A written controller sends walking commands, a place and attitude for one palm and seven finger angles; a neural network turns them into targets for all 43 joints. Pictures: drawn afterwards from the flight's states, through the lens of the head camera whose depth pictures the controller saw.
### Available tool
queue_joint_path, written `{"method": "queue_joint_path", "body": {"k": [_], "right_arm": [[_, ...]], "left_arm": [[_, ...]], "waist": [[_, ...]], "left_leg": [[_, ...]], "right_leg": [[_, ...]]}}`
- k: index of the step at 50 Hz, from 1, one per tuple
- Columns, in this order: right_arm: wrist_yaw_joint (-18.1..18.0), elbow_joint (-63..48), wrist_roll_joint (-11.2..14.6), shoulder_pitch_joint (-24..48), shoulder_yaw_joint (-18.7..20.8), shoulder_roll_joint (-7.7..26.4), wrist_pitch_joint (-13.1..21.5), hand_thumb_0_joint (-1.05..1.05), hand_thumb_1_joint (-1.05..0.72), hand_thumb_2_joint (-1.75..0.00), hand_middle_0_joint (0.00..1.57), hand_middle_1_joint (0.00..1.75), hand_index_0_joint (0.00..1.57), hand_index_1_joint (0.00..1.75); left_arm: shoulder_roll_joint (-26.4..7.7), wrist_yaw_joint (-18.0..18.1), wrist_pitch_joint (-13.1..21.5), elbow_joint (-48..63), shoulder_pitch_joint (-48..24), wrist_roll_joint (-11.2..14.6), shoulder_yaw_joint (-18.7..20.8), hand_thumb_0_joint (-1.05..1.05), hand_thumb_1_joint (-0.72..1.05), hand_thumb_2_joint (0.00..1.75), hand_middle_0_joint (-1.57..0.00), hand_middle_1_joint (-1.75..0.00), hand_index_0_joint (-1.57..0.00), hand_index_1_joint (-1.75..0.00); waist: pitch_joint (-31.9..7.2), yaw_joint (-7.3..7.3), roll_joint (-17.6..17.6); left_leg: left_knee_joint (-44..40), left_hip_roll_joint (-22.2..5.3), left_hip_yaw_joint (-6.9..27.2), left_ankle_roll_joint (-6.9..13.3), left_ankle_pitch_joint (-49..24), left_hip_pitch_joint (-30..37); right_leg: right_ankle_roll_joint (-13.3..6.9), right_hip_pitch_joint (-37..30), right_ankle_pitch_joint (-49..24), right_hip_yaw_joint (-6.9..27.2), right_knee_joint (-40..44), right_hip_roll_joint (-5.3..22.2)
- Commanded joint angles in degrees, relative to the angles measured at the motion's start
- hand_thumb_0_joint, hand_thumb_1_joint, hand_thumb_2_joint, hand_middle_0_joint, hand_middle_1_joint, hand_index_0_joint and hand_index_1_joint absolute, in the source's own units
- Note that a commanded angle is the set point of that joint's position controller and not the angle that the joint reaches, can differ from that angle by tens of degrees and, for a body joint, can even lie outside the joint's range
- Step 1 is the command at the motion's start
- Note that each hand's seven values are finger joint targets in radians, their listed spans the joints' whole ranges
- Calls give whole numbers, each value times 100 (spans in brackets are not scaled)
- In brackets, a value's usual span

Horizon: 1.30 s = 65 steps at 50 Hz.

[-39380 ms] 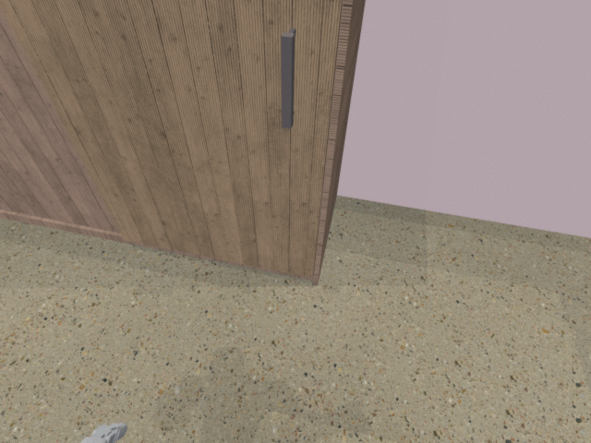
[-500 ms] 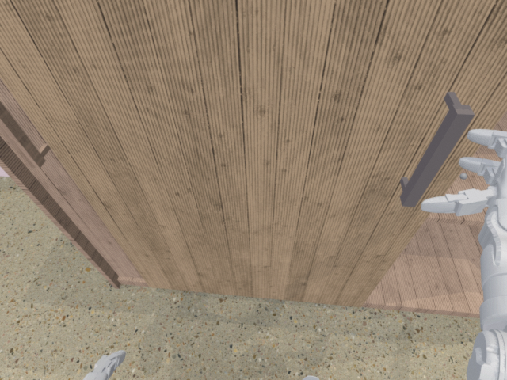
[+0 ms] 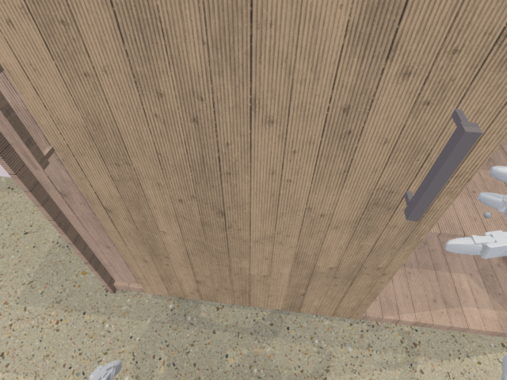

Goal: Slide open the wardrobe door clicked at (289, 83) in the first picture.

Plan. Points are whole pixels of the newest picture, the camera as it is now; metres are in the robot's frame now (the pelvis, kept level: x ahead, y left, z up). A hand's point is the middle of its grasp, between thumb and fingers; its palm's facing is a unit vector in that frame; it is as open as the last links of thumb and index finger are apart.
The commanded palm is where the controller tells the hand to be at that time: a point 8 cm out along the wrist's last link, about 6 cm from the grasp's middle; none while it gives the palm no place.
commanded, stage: slip the hand off the handle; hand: right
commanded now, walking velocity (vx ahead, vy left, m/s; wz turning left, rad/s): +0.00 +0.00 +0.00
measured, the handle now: (433, 169) +0.45 -0.27 +0.11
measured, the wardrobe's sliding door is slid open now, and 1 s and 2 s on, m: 0.65 0.65 0.65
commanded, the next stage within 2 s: draw the hand back to the body in 0.42 s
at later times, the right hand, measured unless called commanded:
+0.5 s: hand out of the picture +0.26 -0.31 +0.11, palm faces +0.41 +0.89 -0.19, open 14.7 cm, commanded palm +0.23 -0.34 +0.13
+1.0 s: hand out of the picture +0.21 -0.28 +0.14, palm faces +0.16 +0.99 -0.04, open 14.7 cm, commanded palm +0.18 -0.32 +0.15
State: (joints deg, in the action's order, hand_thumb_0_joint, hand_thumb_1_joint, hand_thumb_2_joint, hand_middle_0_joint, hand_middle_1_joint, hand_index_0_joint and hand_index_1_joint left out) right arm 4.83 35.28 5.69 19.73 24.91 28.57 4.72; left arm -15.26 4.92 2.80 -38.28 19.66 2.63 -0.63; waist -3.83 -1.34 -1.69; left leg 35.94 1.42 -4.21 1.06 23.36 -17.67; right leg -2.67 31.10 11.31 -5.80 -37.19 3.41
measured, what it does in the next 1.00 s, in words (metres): stands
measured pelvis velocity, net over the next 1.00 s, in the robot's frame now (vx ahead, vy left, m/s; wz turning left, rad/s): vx -0.01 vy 0.00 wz -0.03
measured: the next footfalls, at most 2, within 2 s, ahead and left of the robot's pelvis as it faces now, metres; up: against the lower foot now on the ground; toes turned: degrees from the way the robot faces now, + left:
none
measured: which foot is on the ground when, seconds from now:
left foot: down 0.00-1.00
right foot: down 0.00-1.00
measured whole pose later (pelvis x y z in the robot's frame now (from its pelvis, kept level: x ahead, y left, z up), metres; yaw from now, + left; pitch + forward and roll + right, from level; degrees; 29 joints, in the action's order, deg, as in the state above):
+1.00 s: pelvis -0.01 +0.00 +0.01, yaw -2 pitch -2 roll +2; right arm 21.6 3.0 21.9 -7.3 24.3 23.0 -0.7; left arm -16.3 6.6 15.7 -35.4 16.1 4.6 -2.9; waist -2.9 3.1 -3.0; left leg 32.1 1.2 -5.5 0.9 21.5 -8.7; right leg -2.6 22.7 9.1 -4.5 -33.6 2.5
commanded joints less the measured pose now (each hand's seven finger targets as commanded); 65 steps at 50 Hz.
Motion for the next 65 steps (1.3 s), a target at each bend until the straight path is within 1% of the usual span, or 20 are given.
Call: {"method": "queue_joint_path", "body": {"k": [1,6,17,21,27,28,29,31,33,35,36,41,44,46,52,53,54,55,58,65], "right_arm": [[-121,-2204,96,1576,292,1604,477,0,55,-20,25,115,25,115],[-123,-2367,204,1290,293,1493,398,0,55,-20,25,115,25,115],[6,-2999,386,80,190,1144,132,0,55,-20,25,115,25,115],[-30,-3225,435,-4,273,1191,97,0,55,-20,25,115,25,115],[-124,-3250,294,920,53,1199,122,0,55,-20,25,115,25,115],[649,-3383,1078,1053,-419,543,312,0,55,-20,25,115,25,115],[1031,-3299,1235,926,-85,966,437,0,55,-20,25,115,25,115],[1485,-3359,1415,670,145,1242,520,0,55,-20,25,115,25,115],[1995,-3014,1540,311,196,1305,481,0,55,-20,25,115,25,115],[2225,-2649,1605,-386,587,1544,266,0,55,-20,25,115,25,115],[2194,-2536,1622,-720,847,1704,124,0,55,-20,25,115,25,115],[1891,-3494,1855,-1309,858,1254,-289,0,55,-20,25,115,25,115],[1721,-4351,1777,-1282,437,865,-190,0,55,-20,25,115,25,115],[1656,-4697,1749,-1146,256,728,-107,0,55,-20,25,115,25,115],[1612,-4926,1623,-992,373,995,-206,0,37,-29,24,104,24,104],[524,-5181,666,-1029,560,1527,63,0,33,-31,24,102,24,102],[68,-5037,582,-1582,96,701,102,0,30,-32,24,100,24,100],[-163,-5019,536,-2087,35,465,69,0,26,-34,24,98,24,98],[-693,-5875,250,-2404,65,543,236,0,15,-39,24,92,24,92],[-1154,-6172,-19,-2848,-59,399,280,0,-10,-51,23,77,23,77]], "left_arm": [[-815,110,364,890,-471,19,289,0,90,90,-20,-30,-20,-30],[-801,202,486,800,-623,32,247,0,90,90,-20,-30,-20,-30],[-686,222,741,939,-1023,52,144,0,90,90,-20,-30,-20,-30],[-672,259,812,969,-1156,68,114,0,90,90,-20,-30,-20,-30],[-673,347,940,805,-1196,17,37,0,90,90,-20,-30,-20,-30],[-737,377,1057,796,-1156,113,-15,0,90,90,-20,-30,-20,-30],[-701,424,1148,758,-1192,133,-25,0,90,90,-20,-30,-20,-30],[-708,477,1272,807,-1236,130,-57,0,90,90,-20,-30,-20,-30],[-729,455,1365,849,-1236,147,-100,0,90,90,-20,-30,-20,-30],[-743,389,1393,970,-1236,177,-72,0,90,90,-20,-30,-20,-30],[-758,340,1403,1030,-1208,176,-47,0,90,90,-20,-30,-20,-30],[-676,168,1459,1440,-1357,237,-26,0,90,90,-20,-30,-20,-30],[-659,127,1573,1448,-1305,222,-20,0,90,90,-20,-30,-20,-30],[-672,156,1647,1409,-1288,220,-15,0,90,90,-20,-30,-20,-30],[-726,303,1759,1155,-1292,189,-14,0,90,90,-20,-30,-20,-30],[-715,213,1654,1015,-1433,-61,5,0,90,90,-20,-30,-20,-30],[-664,206,1619,994,-1492,-84,-21,0,90,90,-20,-30,-20,-30],[-655,194,1574,1016,-1494,-70,-22,0,90,90,-20,-30,-20,-30],[-639,138,1404,1017,-1504,-124,6,0,90,90,-20,-30,-20,-30],[-561,115,1137,974,-1604,-192,22,0,90,90,-20,-30,-20,-30]], "waist": [[-1403,152,-515],[-1103,102,-347],[-1012,313,-386],[-742,317,-313],[-705,149,-482],[-962,-147,-388],[-1051,62,-394],[-1367,208,-606],[-1135,234,-472],[-768,422,-320],[-695,556,-307],[-552,620,-81],[-583,468,-466],[-444,358,-343],[-398,371,-508],[187,529,-620],[260,405,-596],[275,436,-497],[-327,491,-515],[-59,482,-354]], "left_leg": [[-645,117,217,-23,-1408,-937],[-743,104,212,-40,-1075,-1016],[-844,60,175,-21,-1024,-857],[-909,38,191,-26,-751,-881],[-933,3,259,-30,-383,-1068],[-1052,-19,279,-25,-584,-789],[-1059,0,285,-1,-675,-677],[-1040,-20,338,2,-957,-430],[-1053,-53,357,-46,-1131,-455],[-1105,-72,370,-82,-1047,-492],[-1120,-81,386,-106,-1099,-383],[-1181,-38,286,-142,-832,-484],[-1152,24,226,-121,-739,-677],[-1223,36,296,-180,-681,-741],[-1304,22,257,-123,-497,-626],[-1873,-82,549,-1,-264,-908],[-1777,-187,430,38,-220,-811],[-1689,-189,384,47,-226,-710],[-1660,-188,381,81,-582,-117],[-1838,-125,362,45,-729,185]], "right_leg": [[-116,-2386,-847,606,315,-119],[-95,-2300,-390,671,406,-112],[-43,-2361,-286,723,560,-141],[-35,-2215,65,748,644,-145],[-19,-2290,598,840,725,-169],[-2,-2599,320,795,713,-155],[-5,-2670,193,818,658,-137],[-37,-2742,-81,788,588,-192],[-25,-2650,-159,791,639,-179],[-26,-2331,-81,794,701,-187],[-33,-2183,-154,769,696,-211],[-7,-2237,-78,753,818,-160],[-7,-2561,76,762,876,-124],[-45,-2571,170,753,819,-123],[-26,-2658,421,871,1030,-143],[28,-2530,854,958,1186,-185],[81,-2558,1127,1008,1326,-130],[112,-2509,1326,1084,1422,-93],[87,-2810,881,1007,1494,-101],[90,-3028,665,935,1856,-46]]}}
